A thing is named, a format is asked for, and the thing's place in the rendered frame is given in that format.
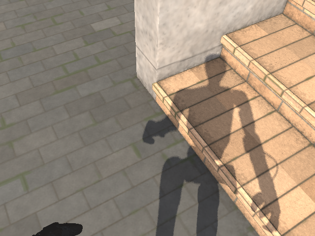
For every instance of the left robot hand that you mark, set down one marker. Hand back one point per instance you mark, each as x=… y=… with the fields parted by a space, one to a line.
x=60 y=229

